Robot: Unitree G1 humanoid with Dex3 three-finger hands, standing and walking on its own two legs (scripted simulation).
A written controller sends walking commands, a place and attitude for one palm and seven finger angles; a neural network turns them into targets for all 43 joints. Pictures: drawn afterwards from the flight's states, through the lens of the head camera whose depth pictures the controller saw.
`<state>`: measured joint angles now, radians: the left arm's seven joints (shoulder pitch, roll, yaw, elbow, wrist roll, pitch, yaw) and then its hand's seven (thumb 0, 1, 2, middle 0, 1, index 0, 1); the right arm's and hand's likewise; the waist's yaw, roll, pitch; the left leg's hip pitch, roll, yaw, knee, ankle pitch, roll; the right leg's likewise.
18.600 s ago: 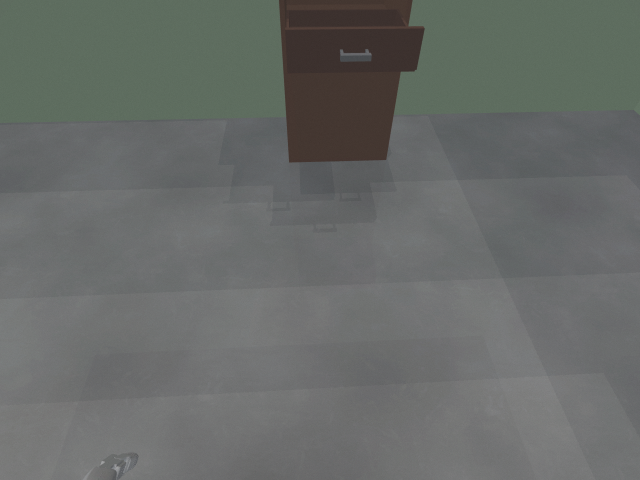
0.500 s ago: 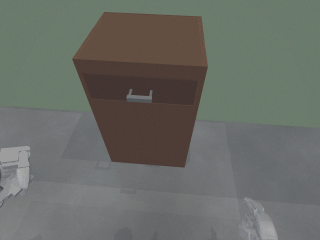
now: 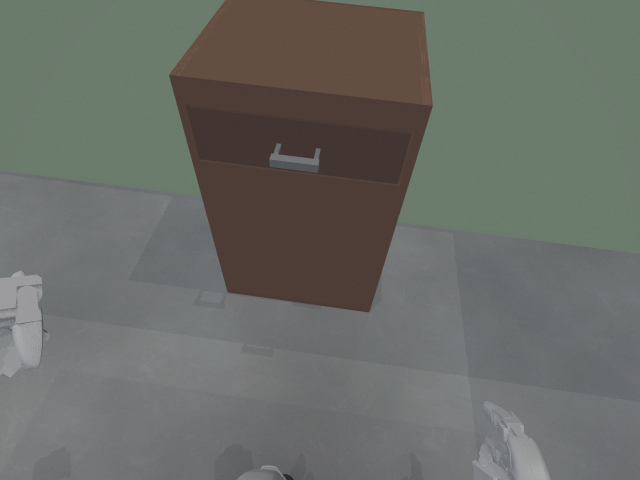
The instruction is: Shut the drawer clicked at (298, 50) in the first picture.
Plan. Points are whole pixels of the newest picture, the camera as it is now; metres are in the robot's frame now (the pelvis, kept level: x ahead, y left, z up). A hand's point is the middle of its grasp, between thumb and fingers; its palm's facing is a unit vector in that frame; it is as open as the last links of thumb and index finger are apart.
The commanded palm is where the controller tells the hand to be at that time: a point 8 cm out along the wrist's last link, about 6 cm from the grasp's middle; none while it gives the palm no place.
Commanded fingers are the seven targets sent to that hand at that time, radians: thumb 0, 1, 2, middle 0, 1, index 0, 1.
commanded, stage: step back with the hand held close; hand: left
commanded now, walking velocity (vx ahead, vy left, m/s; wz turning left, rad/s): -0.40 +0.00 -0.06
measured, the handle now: (296, 156) +0.74 +0.09 -0.07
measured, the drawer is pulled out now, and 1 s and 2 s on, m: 0.00 0.00 0.00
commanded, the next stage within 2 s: stop stepping back and stand still in 0.50 s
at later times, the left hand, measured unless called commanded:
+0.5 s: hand out of the picture +0.13 +0.28 +0.18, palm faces +0.36 -0.83 -0.44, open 3.3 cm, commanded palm +0.06 +0.31 +0.19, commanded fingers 0.00 0.90 0.90 -1.40 -1.60 -1.40 -1.60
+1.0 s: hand out of the picture +0.01 +0.30 +0.18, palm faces +0.28 -0.85 -0.45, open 3.3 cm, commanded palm -0.03 +0.33 +0.19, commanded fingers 0.00 0.90 0.90 -1.40 -1.60 -1.40 -1.60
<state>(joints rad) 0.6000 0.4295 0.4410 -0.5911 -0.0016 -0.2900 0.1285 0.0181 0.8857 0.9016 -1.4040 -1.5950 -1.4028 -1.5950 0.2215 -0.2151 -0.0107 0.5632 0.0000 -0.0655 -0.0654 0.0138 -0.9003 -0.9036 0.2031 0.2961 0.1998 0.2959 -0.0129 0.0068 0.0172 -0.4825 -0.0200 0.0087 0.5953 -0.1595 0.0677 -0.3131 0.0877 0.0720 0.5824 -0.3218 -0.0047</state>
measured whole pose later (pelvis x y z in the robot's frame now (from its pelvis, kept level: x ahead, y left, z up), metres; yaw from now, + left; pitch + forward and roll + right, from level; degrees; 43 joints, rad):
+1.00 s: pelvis -0.17 +0.06 +0.00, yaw -3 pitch +0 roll -2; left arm 0.70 0.47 0.46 -0.69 -0.06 -0.23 0.09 0.02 0.89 0.90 -1.40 -1.59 -1.40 -1.59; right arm 0.30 -0.20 -0.02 0.66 0.01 -0.06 -0.04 0.01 -0.90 -0.90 0.20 0.30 0.20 0.30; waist -0.02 -0.07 -0.03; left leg -0.63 -0.02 0.03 1.01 -0.28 -0.03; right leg -0.16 0.02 0.02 0.57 -0.41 -0.03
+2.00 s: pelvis -0.20 +0.08 +0.01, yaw -5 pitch +1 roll +1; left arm 0.72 0.41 0.41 -0.60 -0.04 -0.26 0.13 0.02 0.89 0.90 -1.40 -1.59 -1.40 -1.59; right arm 0.22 -0.18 0.00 0.61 0.03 -0.09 -0.03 0.01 -0.90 -0.90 0.20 0.30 0.20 0.30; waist -0.03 0.02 0.04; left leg -0.34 0.03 0.04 0.68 -0.35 -0.01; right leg -0.21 0.04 -0.04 0.53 -0.33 -0.06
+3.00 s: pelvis -0.23 +0.11 +0.02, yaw -3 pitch -1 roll -1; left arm 0.26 0.26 0.01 1.13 0.01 0.01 0.01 0.01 0.90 0.90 -0.35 -0.47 -0.35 -0.47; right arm 0.24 -0.21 -0.01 1.10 -0.01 0.02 -0.01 0.01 -0.90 -0.90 0.20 0.30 0.20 0.30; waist 0.00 0.03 0.06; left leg -0.25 0.00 0.04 0.42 -0.15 0.03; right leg -0.16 0.00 -0.05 0.41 -0.23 -0.02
